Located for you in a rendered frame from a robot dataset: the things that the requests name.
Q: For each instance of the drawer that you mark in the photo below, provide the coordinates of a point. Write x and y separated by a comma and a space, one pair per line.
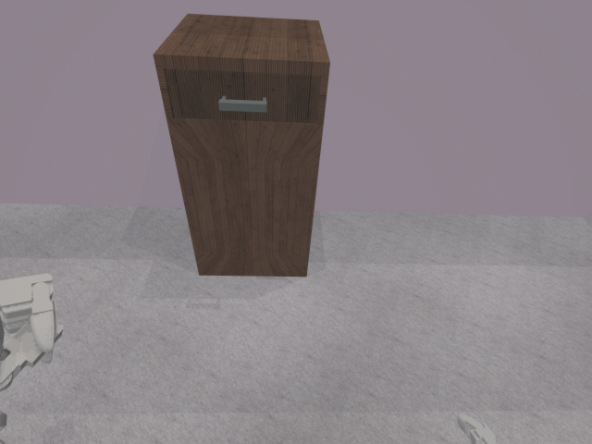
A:
196, 93

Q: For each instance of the robot left hand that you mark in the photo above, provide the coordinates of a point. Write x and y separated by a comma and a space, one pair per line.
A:
27, 310

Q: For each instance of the handle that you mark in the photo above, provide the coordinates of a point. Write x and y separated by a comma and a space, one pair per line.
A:
242, 105

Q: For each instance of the robot right hand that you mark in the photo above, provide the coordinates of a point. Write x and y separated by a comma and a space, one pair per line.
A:
479, 434

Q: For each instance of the cabinet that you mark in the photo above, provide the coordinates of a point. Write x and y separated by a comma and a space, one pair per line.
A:
248, 186

